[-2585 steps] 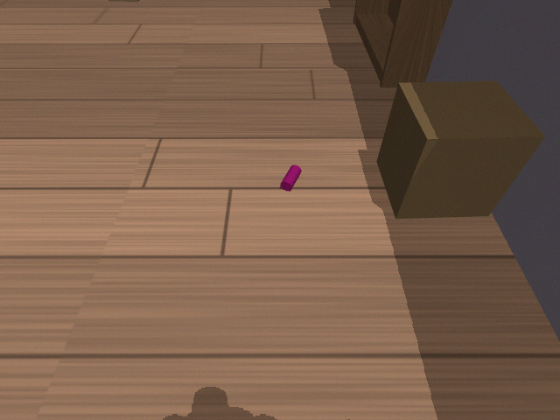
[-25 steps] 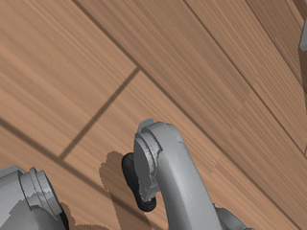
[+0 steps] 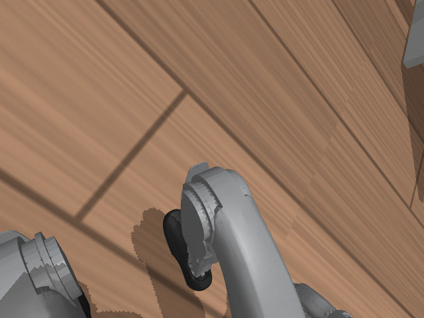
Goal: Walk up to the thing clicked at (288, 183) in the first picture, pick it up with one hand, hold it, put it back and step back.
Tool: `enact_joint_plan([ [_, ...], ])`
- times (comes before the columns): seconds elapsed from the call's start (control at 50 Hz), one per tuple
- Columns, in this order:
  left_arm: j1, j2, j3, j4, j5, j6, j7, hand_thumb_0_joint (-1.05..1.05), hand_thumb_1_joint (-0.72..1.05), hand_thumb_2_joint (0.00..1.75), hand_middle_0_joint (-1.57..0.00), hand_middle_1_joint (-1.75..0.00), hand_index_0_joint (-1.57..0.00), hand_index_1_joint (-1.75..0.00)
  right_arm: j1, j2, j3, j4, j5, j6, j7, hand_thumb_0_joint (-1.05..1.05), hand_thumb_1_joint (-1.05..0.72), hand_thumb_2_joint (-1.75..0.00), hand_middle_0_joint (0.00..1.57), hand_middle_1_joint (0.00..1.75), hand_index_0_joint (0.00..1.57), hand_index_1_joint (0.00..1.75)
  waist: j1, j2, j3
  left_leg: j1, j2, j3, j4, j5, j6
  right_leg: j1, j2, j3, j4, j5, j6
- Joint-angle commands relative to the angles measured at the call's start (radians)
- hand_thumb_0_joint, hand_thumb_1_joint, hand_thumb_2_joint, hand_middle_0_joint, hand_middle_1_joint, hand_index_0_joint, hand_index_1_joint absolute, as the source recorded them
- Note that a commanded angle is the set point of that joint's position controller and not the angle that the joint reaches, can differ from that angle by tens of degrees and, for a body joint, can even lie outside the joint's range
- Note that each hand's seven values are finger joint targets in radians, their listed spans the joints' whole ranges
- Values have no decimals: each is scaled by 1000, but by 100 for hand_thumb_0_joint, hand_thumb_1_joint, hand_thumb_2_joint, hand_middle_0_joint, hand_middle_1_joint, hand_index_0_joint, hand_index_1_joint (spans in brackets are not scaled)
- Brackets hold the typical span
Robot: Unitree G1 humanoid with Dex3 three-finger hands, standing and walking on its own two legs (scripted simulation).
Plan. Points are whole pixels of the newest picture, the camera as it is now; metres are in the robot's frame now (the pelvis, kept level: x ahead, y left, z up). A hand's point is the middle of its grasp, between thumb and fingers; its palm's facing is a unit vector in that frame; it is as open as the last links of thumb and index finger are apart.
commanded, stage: open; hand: left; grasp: from above
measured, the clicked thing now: out of the picture +0.45 +0.35 -0.27
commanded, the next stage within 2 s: withdraw in 0.82 s
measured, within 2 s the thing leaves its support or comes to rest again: rests again in 0.20 s
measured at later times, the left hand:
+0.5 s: hand out of the picture +0.45 +0.35 -0.25, palm faces -0.45 -0.19 -0.88, open 12.4 cm
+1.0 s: hand out of the picture +0.44 +0.35 -0.25, palm faces -0.44 -0.18 -0.88, open 14.1 cm
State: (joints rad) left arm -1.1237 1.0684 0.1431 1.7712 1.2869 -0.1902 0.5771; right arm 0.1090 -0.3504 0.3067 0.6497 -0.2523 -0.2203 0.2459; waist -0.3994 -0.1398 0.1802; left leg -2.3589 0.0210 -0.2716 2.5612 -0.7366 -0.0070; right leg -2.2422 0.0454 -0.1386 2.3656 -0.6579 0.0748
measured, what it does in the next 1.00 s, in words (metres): stands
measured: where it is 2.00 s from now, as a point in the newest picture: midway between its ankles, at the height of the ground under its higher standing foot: (141, 296)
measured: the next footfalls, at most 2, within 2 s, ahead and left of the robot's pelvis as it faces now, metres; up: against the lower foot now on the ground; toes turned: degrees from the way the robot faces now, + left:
none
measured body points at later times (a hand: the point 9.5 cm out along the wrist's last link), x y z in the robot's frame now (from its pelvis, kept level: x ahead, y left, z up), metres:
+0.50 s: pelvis +0.00 +0.00 +0.00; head +0.29 +0.13 +0.32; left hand +0.47 +0.35 -0.20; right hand +0.05 -0.25 -0.05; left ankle +0.06 +0.13 -0.27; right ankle +0.12 -0.13 -0.27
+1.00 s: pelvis +0.00 +0.00 +0.00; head +0.28 +0.14 +0.32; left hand +0.46 +0.35 -0.20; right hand +0.05 -0.25 -0.04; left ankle +0.06 +0.13 -0.27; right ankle +0.12 -0.13 -0.27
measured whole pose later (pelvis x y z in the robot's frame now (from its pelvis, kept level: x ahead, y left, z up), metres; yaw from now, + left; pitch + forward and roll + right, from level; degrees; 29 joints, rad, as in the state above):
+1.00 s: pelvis +0.00 +0.00 +0.00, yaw +0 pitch +29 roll -15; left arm -1.12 1.08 0.13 1.75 1.27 -0.18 0.56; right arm 0.11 -0.36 0.32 0.63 -0.25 -0.22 0.24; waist -0.40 -0.14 0.19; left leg -2.35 0.02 -0.27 2.55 -0.73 0.00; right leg -2.23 0.04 -0.14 2.34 -0.65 0.07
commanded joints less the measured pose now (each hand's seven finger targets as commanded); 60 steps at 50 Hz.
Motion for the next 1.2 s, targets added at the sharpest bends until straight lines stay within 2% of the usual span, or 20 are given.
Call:
enact_joint_plan([
  [0.0,-235,212,-10,-98,-10,5,49,0,38,43,-72,-45,-74,-44,195,-339,-99,18,2,8,-15,0,-89,-90,20,30,20,30,-56,573,-643,524,31,110,-273,278,6,352,42,-140,-176,282,-90],
  [0.1,-267,264,18,-153,-18,0,57,0,1,54,-53,-56,-54,-55,202,-351,-95,12,1,1,-14,0,-89,-90,20,30,20,30,-50,583,-663,527,31,108,-281,282,6,370,39,-143,-181,284,-88],
  [0.12,-246,245,13,-121,-17,5,57,0,-3,57,-51,-57,-51,-57,196,-346,-97,14,2,2,-16,0,-89,-90,20,30,20,30,-42,589,-665,548,33,101,-283,284,2,347,37,-145,-172,282,-91],
  [0.16,-252,209,-14,-108,-15,6,46,0,-7,59,-46,-63,-47,-62,194,-345,-96,16,-5,-5,-8,0,-89,-90,20,30,20,30,-69,580,-616,532,35,99,-281,263,2,326,37,-151,-172,267,-87],
  [0.24,-258,255,16,-154,-23,13,51,0,-18,69,-38,-70,-38,-70,207,-347,-97,13,2,0,-14,0,-89,-90,20,30,20,30,-42,596,-684,550,33,103,-284,298,2,373,36,-143,-180,297,-90],
  [0.28,-219,212,-12,-97,-27,20,46,0,-21,71,-37,-70,-37,-70,198,-344,-93,9,-2,0,-12,0,-89,-90,20,30,20,30,-55,584,-651,540,34,101,-286,289,2,356,40,-146,-178,289,-91],
  [0.32,-209,226,-7,-75,-33,20,43,0,-26,76,-32,-74,-32,-75,196,-332,-80,10,5,6,-15,0,-89,-90,20,30,20,30,-61,529,-606,474,32,109,-280,249,11,366,42,-141,-197,267,-86],
  [0.38,-257,231,-4,-158,-36,19,33,0,-33,81,-27,-79,-26,-80,199,-345,-98,7,7,4,-16,0,-89,-90,20,30,20,30,-46,590,-657,540,34,103,-285,288,3,352,38,-140,-184,286,-91],
  [0.44,-224,218,-15,-107,-34,15,26,0,-37,85,-23,-83,-22,-84,199,-342,-86,12,7,1,-12,0,-89,-90,20,30,20,30,-67,566,-625,534,35,97,-279,281,3,343,36,-146,-180,279,-88],
  [0.6,-264,241,-11,-180,-33,2,32,0,-47,94,-13,-93,-13,-94,201,-346,-92,5,8,7,-20,0,-89,-90,20,30,20,30,-49,588,-661,543,33,104,-287,278,3,360,37,-143,-191,279,-90],
  [0.7,-232,230,-15,-114,-24,9,37,0,-51,98,-8,-98,-8,-99,206,-340,-85,7,8,10,-17,0,-89,-90,20,30,20,30,-62,581,-615,525,34,101,-289,281,2,354,39,-144,-184,282,-90],
  [0.76,-259,250,2,-166,-31,7,42,0,-52,99,-8,-99,-7,-99,204,-351,-89,6,6,10,-18,0,-89,-90,20,30,20,30,-54,587,-657,545,36,98,-292,301,1,364,38,-143,-189,298,-89],
  [0.82,-215,218,-17,-94,-29,15,40,0,-54,101,-7,-99,-6,-100,196,-345,-86,5,2,9,-19,0,-89,-90,20,30,20,30,-63,571,-619,536,37,95,-302,267,-1,350,40,-147,-191,269,-92],
  [0.96,-262,255,-6,-171,-29,15,26,0,-53,100,-7,-101,-7,-100,201,-350,-92,6,9,0,-15,0,-90,-90,20,30,20,30,-62,609,-629,561,39,94,-308,249,-3,338,32,-144,-191,254,-91],
  [1.0,-303,318,43,-294,-24,12,18,0,-53,100,-7,-99,-7,-100,209,-340,-93,2,16,5,-14,0,-90,-90,20,30,20,30,-31,647,-729,591,36,99,-293,300,-4,365,30,-138,-183,290,-93],
  [1.04,-259,317,63,-362,-27,14,3,0,-54,100,-7,-99,-7,-100,216,-344,-120,6,19,13,-14,0,-91,-90,20,30,20,30,-8,719,-800,658,37,107,-299,378,-15,384,25,-133,-176,334,-101],
  [1.08,-164,285,62,-377,-30,24,-24,0,-56,101,-7,-99,-6,-100,206,-332,-143,3,28,24,-12,0,-91,-91,20,30,20,30,24,716,-817,650,30,123,-301,394,-12,382,31,-125,-181,338,-106],
  [1.14,-138,247,72,-563,-55,45,-82,0,-55,101,-7,-99,-6,-99,211,-306,-189,-11,48,54,-3,0,-90,-90,20,30,20,30,88,792,-931,693,22,147,-336,421,-15,391,25,-102,-192,344,-114],
  [1.16,-120,161,25,-605,-74,57,-111,0,-54,100,-7,-97,-6,-98,194,-295,-204,-30,60,61,2,0,-90,-90,20,30,20,30,108,791,-955,711,19,154,-343,434,-17,360,22,-97,-199,342,-118],
  [1.18,-107,175,41,-640,-83,67,-131,0,-54,100,-8,-97,-7,-98,201,-291,-219,-16,72,74,4,0,-90,-90,20,30,20,30,129,798,-989,706,18,158,-364,417,-13,359,24,-90,-201,325,-116],
])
